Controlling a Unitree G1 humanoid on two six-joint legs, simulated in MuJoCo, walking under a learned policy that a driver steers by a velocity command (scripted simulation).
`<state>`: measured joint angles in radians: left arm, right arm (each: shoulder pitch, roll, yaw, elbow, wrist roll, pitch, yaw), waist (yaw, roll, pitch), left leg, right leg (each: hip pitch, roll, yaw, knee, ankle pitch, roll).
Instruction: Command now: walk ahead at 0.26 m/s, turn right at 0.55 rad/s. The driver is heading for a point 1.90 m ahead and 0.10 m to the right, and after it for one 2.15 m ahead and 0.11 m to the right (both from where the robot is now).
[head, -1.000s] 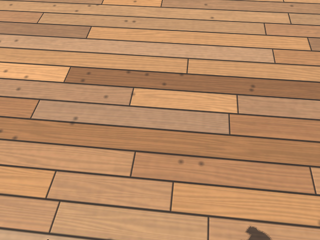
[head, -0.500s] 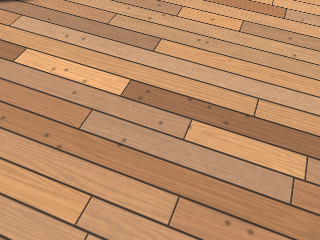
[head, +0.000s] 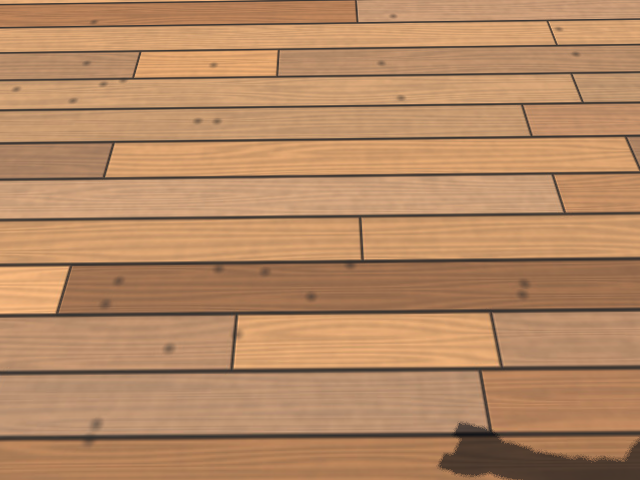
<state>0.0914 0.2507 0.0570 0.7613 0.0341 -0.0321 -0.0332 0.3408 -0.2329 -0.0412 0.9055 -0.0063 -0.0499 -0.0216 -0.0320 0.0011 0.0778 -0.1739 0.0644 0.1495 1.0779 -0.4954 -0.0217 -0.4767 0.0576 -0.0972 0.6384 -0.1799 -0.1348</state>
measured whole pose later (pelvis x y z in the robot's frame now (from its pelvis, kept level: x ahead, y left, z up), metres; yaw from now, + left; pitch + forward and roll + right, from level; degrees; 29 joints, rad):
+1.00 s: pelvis +0.10 +0.04 +0.02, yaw -10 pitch +0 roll +0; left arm 0.16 0.28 0.03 0.81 0.02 0.03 0.05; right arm 0.22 -0.31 -0.07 0.83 0.00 0.06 -0.01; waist -0.03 0.04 0.08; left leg -0.37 -0.11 -0.15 0.68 -0.37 0.02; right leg -0.17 0.07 0.03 0.45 -0.25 -0.05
